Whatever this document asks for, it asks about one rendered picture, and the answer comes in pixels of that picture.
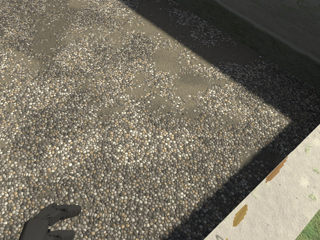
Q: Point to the left robot hand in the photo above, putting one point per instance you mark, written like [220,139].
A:
[36,228]

